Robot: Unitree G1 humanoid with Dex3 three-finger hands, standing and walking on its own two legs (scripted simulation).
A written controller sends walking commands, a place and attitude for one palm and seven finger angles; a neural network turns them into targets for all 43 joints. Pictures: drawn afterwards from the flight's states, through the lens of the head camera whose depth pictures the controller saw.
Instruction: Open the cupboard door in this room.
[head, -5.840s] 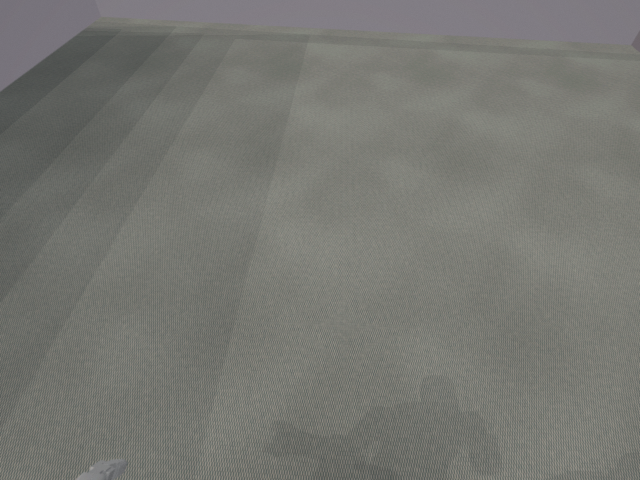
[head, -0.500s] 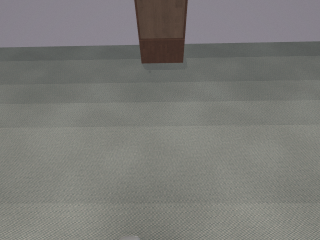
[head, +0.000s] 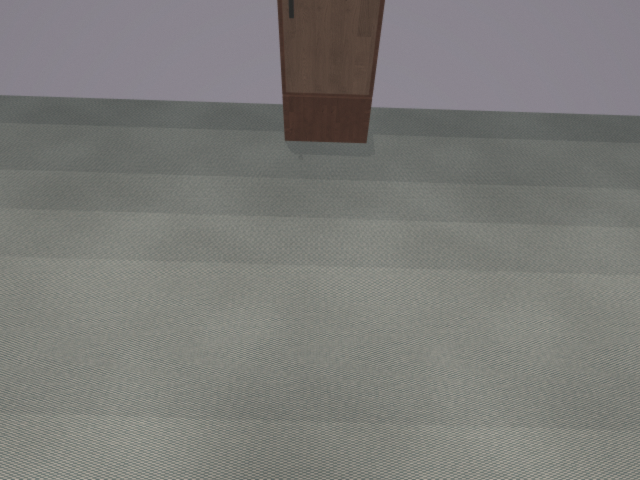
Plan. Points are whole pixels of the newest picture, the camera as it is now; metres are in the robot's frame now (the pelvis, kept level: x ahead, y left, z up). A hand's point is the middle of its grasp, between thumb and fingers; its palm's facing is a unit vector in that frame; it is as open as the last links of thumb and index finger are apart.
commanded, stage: turn or walk to find it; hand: left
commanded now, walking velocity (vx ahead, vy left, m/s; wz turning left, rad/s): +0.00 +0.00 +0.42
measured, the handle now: out of the picture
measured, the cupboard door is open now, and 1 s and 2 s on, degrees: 0 0 0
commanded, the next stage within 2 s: stand and wait in 0.08 s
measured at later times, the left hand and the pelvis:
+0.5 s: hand out of the picture +0.00 +0.18 -0.16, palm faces +0.10 -0.97 -0.23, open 7.4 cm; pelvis -0.02 -0.01 +0.00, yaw +5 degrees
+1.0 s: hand out of the picture -0.08 +0.19 -0.17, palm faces +0.14 -0.97 -0.17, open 7.4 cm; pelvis -0.04 +0.03 +0.01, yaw +6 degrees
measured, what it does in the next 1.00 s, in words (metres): steps on the spot: left foot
